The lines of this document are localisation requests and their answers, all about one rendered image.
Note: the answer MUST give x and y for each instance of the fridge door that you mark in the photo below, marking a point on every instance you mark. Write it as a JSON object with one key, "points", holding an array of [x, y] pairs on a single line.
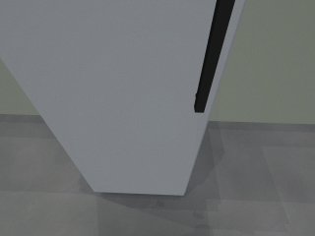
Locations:
{"points": [[116, 81]]}

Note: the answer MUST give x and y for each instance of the handle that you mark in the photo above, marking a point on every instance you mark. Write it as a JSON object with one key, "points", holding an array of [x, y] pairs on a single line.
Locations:
{"points": [[221, 18]]}

